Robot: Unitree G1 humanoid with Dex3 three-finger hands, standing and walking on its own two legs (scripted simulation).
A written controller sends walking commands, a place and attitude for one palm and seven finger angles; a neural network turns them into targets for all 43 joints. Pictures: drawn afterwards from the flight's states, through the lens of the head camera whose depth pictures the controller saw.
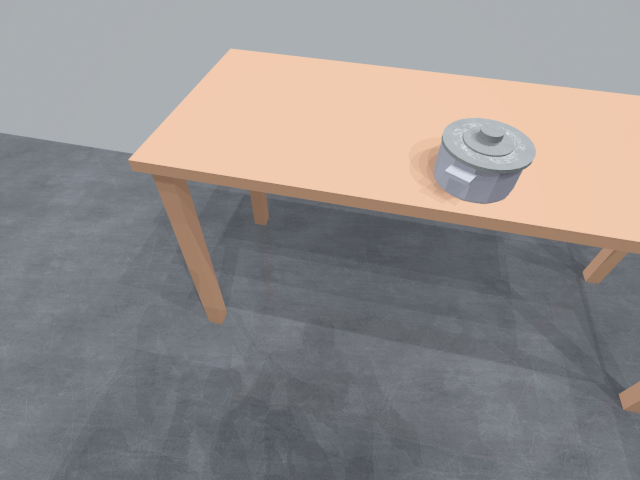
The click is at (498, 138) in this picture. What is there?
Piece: lid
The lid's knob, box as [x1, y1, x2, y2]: [479, 124, 504, 142]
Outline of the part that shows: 481,127 479,136 483,140 488,142 498,142 501,140 504,133 502,128 492,124 485,124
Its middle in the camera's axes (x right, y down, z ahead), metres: +0.33 -0.20 +0.74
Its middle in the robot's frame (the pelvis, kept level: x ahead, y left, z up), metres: +0.71 -0.29 +0.06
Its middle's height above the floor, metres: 0.84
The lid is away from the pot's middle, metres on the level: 0.00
